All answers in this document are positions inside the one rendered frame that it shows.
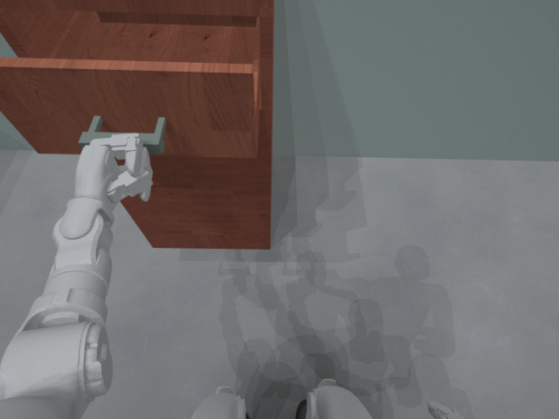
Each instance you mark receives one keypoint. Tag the robot left upper arm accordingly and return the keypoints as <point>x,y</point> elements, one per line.
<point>55,372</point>

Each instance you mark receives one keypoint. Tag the handle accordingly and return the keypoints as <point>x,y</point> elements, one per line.
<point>153,142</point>

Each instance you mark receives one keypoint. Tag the left robot shin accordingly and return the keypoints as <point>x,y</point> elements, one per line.
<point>224,390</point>

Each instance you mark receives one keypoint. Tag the left robot thigh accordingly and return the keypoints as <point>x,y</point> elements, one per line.
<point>221,406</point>

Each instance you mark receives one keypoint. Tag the robot right hand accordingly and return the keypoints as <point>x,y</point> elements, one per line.
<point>439,411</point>

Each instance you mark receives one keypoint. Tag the left robot forearm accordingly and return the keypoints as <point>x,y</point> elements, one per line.
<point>77,286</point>

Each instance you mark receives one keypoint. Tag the robot left hand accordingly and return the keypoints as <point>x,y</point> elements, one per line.
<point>97,169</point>

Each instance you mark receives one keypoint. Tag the drawer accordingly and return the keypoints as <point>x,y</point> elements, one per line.
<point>200,72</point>

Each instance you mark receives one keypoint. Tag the cabinet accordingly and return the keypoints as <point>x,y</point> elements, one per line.
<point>194,202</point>

